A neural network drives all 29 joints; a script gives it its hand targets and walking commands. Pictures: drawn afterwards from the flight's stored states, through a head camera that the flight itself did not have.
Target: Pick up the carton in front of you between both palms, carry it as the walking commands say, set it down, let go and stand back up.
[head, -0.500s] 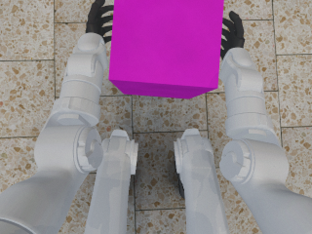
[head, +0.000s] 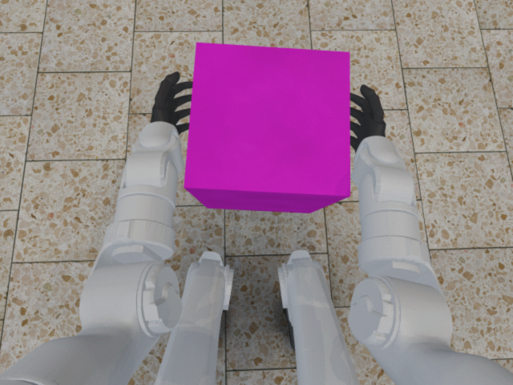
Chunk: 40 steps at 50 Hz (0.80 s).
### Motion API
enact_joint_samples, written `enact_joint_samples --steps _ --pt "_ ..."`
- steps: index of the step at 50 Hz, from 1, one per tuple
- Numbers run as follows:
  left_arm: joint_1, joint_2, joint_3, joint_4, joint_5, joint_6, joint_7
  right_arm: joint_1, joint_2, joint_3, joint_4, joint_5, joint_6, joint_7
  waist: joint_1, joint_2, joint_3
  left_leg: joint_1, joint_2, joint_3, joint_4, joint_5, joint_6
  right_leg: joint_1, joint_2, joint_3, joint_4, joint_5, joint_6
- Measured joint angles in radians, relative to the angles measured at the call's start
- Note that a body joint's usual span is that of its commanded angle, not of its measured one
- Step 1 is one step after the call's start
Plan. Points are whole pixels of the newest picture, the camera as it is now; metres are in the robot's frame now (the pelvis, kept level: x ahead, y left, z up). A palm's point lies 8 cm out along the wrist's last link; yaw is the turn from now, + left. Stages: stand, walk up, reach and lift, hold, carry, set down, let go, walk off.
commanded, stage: reach and lift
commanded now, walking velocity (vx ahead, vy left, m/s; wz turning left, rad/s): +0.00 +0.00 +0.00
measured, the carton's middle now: (264, 145) +0.47 -0.02 -0.12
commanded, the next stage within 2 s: hold in 1.98 s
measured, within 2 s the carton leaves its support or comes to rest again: neither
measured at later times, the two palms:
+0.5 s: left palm (112, 107) +0.42 +0.14 +0.11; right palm (429, 120) +0.41 -0.16 +0.11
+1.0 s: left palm out of the picture +0.38 +0.14 +0.25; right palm out of the picture +0.37 -0.16 +0.25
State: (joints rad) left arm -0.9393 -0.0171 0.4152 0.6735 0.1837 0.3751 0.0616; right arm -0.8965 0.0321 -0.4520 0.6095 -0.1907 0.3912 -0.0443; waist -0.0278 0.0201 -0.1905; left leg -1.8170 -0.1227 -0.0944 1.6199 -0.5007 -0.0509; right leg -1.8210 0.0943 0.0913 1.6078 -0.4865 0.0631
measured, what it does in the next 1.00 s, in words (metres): rises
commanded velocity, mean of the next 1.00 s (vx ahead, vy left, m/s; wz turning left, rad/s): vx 0.00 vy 0.00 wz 0.00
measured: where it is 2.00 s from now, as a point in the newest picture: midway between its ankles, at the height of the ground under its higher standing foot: (252, 328)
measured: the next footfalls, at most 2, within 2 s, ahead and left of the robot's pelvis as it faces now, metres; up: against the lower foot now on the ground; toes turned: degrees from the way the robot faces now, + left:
none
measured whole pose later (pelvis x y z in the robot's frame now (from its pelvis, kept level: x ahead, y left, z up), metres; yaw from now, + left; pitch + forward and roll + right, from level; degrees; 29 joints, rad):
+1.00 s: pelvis +0.09 +0.00 +0.23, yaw +0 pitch +1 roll +0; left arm -0.25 -0.15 0.25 0.39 0.23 0.54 0.03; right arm -0.24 0.15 -0.24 0.38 -0.23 0.55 -0.02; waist -0.01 0.00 -0.09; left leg -0.24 -0.05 -0.15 0.49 -0.25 -0.01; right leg -0.25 0.05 0.14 0.48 -0.24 0.01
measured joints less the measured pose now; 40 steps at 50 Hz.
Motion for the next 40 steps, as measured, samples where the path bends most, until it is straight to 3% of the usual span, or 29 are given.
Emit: enact_joint_samples --steps 26,40 --pt "0.423 -0.094 -0.063 -0.054 0.007 -0.063 -0.005 0.398 0.077 0.089 -0.018 -0.006 -0.067 0.012 0.01 -0.01 -0.014 0.764 0.029 -0.031 -0.554 0.074 0.027 0.761 -0.014 0.029 -0.551 0.075 -0.03" --pt "0.627 -0.127 -0.12 -0.167 0.015 0.017 -0.016 0.599 0.108 0.159 -0.125 -0.011 0.013 0.016 0.018 -0.015 0.044 1.269 0.053 -0.048 -0.933 0.181 0.038 1.264 -0.035 0.042 -0.925 0.179 -0.045"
